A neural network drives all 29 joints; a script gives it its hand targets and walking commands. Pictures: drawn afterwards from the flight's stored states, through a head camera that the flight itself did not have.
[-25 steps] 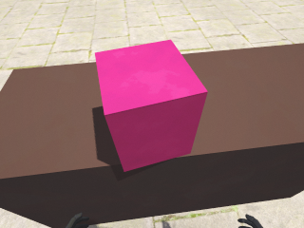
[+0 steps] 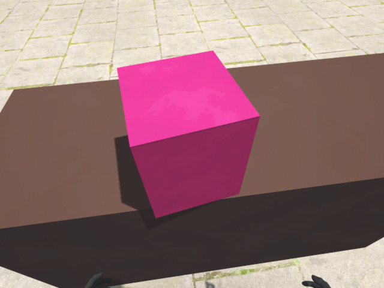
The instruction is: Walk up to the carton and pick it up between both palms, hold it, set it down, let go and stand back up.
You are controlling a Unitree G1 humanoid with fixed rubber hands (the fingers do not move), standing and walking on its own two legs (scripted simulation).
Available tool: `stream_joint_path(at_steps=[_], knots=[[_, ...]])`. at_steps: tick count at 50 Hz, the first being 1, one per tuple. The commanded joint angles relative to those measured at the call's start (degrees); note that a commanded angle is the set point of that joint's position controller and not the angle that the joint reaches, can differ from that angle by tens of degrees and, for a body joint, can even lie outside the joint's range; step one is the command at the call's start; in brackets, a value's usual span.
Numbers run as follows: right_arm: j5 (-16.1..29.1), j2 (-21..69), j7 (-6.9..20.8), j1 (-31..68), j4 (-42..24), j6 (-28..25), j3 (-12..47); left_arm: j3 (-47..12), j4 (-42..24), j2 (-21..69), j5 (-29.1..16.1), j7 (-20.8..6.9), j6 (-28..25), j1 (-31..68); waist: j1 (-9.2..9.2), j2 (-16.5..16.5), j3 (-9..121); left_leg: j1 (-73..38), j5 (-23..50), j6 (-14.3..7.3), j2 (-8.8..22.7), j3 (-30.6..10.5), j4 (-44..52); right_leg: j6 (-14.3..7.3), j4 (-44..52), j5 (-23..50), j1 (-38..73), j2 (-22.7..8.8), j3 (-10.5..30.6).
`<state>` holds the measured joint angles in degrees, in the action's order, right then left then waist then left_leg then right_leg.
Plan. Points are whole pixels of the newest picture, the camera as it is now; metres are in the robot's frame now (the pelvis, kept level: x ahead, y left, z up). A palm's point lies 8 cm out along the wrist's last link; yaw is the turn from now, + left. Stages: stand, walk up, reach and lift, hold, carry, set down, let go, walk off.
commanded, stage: stand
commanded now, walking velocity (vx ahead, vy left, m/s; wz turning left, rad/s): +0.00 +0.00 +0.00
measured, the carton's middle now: (183, 136) +0.39 +0.04 +0.10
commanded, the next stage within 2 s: walk up in 0.10 s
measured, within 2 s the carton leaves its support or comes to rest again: neither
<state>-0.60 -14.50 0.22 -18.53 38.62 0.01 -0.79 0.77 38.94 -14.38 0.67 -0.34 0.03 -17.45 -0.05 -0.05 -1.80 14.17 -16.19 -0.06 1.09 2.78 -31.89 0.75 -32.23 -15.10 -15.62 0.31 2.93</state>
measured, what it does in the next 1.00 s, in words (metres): shifts its weight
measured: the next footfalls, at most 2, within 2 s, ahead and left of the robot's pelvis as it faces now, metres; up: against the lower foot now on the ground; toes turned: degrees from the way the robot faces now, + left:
none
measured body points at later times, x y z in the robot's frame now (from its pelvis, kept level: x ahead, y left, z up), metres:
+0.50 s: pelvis -0.01 -0.02 +0.00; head +0.01 -0.01 +0.44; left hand +0.10 +0.25 -0.11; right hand +0.09 -0.29 -0.11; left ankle +0.01 +0.12 -0.73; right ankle +0.02 -0.13 -0.73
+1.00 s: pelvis -0.03 -0.05 -0.01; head -0.02 -0.04 +0.44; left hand +0.03 +0.23 -0.12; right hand +0.12 -0.29 -0.10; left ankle -0.02 +0.09 -0.73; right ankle +0.02 -0.13 -0.73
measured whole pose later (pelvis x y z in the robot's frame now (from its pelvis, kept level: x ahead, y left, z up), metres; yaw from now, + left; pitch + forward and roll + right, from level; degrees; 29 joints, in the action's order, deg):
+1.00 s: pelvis -0.03 -0.05 -0.01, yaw +11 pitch -2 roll +0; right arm -1.3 -15.4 -1.0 -20.9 33.9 -0.4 -2.2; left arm 0.1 40.4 -16.3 0.5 -1.6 3.1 -13.6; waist 0.2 -0.4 -2.7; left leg 18.1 -15.7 0.9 -1.0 -5.4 -36.0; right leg -2.8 -35.2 -15.9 -17.5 -1.1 -7.9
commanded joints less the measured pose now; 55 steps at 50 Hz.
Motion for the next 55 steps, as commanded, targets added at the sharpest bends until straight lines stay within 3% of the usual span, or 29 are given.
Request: stream_joint_path(at_steps=[1, 14, 15, 16, 19, 22, 24, 27, 28, 30, 32, 33, 34, 35, 36, 38, 40, 42, 43, 47, 51, 55], knots=[[0.05, -7.15, -0.35, -0.26, -4.58, -1.3, -2.1, 2.35, -4.7, -7.2, 0.0, 0.35, -1.44, 0.24, -0.1, -0.15, 1.02, -0.27, 1.67, -1.82, 4.7, -5.25, 6.21, -2.37, 5.85, 4.01, -1.2, -4.27, 4.65], [0.05, -7.43, -0.45, -0.71, -4.1, -1.21, -2.02, 2.28, -4.07, -7.32, -0.06, 0.45, -1.28, 0.01, 0.01, -0.25, 0.76, -0.63, 1.58, -1.92, 4.83, -5.15, 6.55, -2.33, 5.93, 4.05, -1.11, -4.2, 4.95], [-0.77, -9.7, -1.38, -2.44, -4.86, -1.65, -3.1, 3.03, -4.78, -9.76, 1.24, 0.12, -0.28, 3.05, -0.89, -2.3, -0.43, 1.82, 6.71, -3.19, 7.63, -9.6, 7.11, -2.68, 0.63, 8.9, -0.74, -3.19, 2.08], [-0.84, -11.79, -1.87, -3.29, -4.71, -1.92, -3.64, 2.87, -5.33, -8.87, 1.78, -0.03, 0.3, 2.71, -0.25, -0.82, 1.06, 2.07, 8.67, -4.77, 10.26, -12.64, 8.1, -2.16, -2.38, 9.17, 0.44, -2.79, 1.33], [-0.97, -12.95, -2.24, -1.29, -6.09, -1.8, -4.17, 2.64, -5.45, -7.58, 1.89, -0.62, 1.15, 1.66, 0.79, 3.94, 1.73, 2.37, 10.89, -7.17, 12.49, -14.84, 8.03, -1.84, -3.4, 4.72, 0.34, -2.66, 0.19], [-0.77, -12.03, -1.95, -0.35, -7.35, -1.15, -4.06, 3.04, -5.52, -8.55, 1.61, -1.04, 1.17, 2.03, 1.11, 5.35, 2.12, 5.33, 7.91, -5.56, 9.62, -12.33, 6.4, -2.84, -1.12, 5.9, 2.94, -3.6, 0.5], [-0.65, -10.83, -1.81, -1.05, -7.71, -0.75, -3.82, 3.39, -5.66, -9.91, 1.24, -1.2, 1.1, 2.42, 0.98, 3.4, 2.74, 6.4, 3.92, -3.63, 6.14, -9.88, 3.62, -4.6, 1.16, 6.25, 3.69, -5.25, 2.48], [-0.45, -7.61, -2.08, -3.17, -7.83, -0.32, -3.26, 3.71, -5.67, -12.14, 0.14, -1.07, 1.33, 4.85, 0.44, -5.2, 1.91, 3.58, -1.47, -0.64, -1.72, -3.23, -8.46, -9.8, 9.92, 3.67, -2.03, -11.33, 7.81], [-0.47, -6.89, -2.26, -4.31, -7.74, -0.24, -3.17, 3.63, -5.84, -12.31, -0.11, -0.93, 1.51, 6.43, -0.04, -6.8, 0.97, 2.41, -4.55, -0.4, -2.68, -2.4, -10.76, -11.55, 10.96, 2.82, -4.64, -12.91, 8.21], [-0.51, -7.15, -2.53, -6.66, -7.48, -0.51, -3.5, 3.42, -6.33, -12.11, 0.04, -0.82, 2.11, 9.33, -1.23, -8.71, -0.18, 0.33, -6.08, -0.65, -2.49, -2.96, -11.95, -12.76, 10.21, 3.14, -8.06, -13.48, 6.06], [-0.54, -8.51, -2.77, -6.85, -8.33, -1.31, -3.84, 2.77, -6.24, -11.71, 0.09, -1.15, 2.76, 9.79, -1.49, -6.35, -0.02, -1.34, 0.97, -1.32, -0.01, -6.19, -4.5, -10.29, 5.88, 5.78, -8.13, -11.48, 3.07], [-1.01, -10.47, -2.9, -6.7, -8.91, -1.76, -4.19, 2.49, -6.42, -11.13, 0.31, -1.38, 2.98, 9.15, -1.1, -3.18, 1.39, -1.53, 5.44, -2.64, 3.87, -12.16, -0.47, -7.86, 1.03, 6.3, -7.22, -9.4, 0.91], [-1.16, -12.26, -2.67, -5.79, -9.33, -2.08, -4.25, 1.68, -6.62, -8.81, 0.26, -1.49, 2.83, 6.94, -0.06, 1.89, 3.99, -0.3, 3.71, -4.96, 8.84, -20.68, 4.99, -4.65, -3.7, 1.64, -4.69, -6.12, -1.65], [-0.54, -14.4, -2.49, -2.78, -9.41, -1.91, -4.84, 1.45, -6.1, -7.81, 0.38, -1.39, 2.9, 6.25, 0.9, 5.34, 2.29, 5.69, 2.86, -8.13, 11.71, -25.1, 8.53, -2.61, -6.48, -2.91, -1.36, -2.95, -3.0], [-0.4, -14.49, -2.33, -0.83, -9.72, -1.79, -4.81, 1.6, -5.75, -7.82, 0.73, -1.42, 2.8, 6.01, 1.3, 7.17, 1.42, 8.24, 3.3, -9.15, 11.93, -25.18, 9.38, -2.28, -6.51, -4.69, 0.84, -2.94, -2.12], [-0.43, -12.57, -1.92, 0.72, -10.29, -1.56, -4.11, 1.9, -5.13, -8.66, 0.74, -1.52, 1.89, 5.27, 2.16, 7.21, 2.3, 9.42, 3.33, -6.31, 8.29, -19.81, 7.5, -2.79, 0.09, -1.7, 4.33, -4.42, -0.68], [-0.36, -9.38, -1.42, -1.25, -10.28, -1.36, -3.28, 2.71, -4.66, -11.21, 0.87, -1.29, 1.02, 5.47, 1.56, 2.86, 2.54, 10.75, -2.26, -2.59, 2.89, -13.41, 3.11, -4.86, 6.0, -2.94, 5.87, -8.52, 3.1], [-0.41, -7.09, -1.45, -3.67, -9.44, -1.07, -2.99, 2.74, -4.04, -11.86, 0.06, -0.87, 0.82, 6.4, 0.21, -2.15, 1.83, 6.06, -3.83, -0.85, -1.7, -7.9, -3.83, -7.64, 12.22, -8.87, 0.34, -12.67, 6.84], [-0.49, -6.76, -1.54, -4.49, -9.09, -1.02, -3.06, 2.56, -3.99, -11.51, -0.19, -0.69, 0.87, 7.35, -0.38, -3.32, 0.53, 4.64, -3.96, -0.71, -2.07, -6.51, -4.73, -8.24, 13.53, -10.85, -2.33, -13.51, 6.66], [-0.71, -7.67, -1.63, -5.1, -9.04, -1.7, -3.82, 2.2, -3.88, -10.77, -0.23, -0.76, 1.58, 7.84, -0.82, -4.44, -1.47, 2.79, -2.09, -1.5, -0.66, -9.36, -1.48, -6.61, 12.44, -14.3, -6.35, -11.24, 1.46], [-1.0, -9.81, -1.71, -3.47, -9.6, -2.13, -4.45, 2.32, -3.92, -10.03, 0.19, -1.14, 1.74, 5.93, 0.66, -0.65, -1.08, 9.17, -6.23, -2.79, 2.37, -16.13, 3.7, -4.76, 7.09, -12.27, -1.01, -8.59, -1.26], [-0.85, -9.99, -1.69, -2.83, -9.93, -2.33, -4.35, 2.45, -3.77, -10.41, 0.64, -1.12, 1.22, 4.35, 1.38, 1.79, 1.31, 11.32, -2.6, -3.21, 2.74, -17.79, 3.88, -4.82, 4.66, -6.64, 3.49, -8.62, -1.51]])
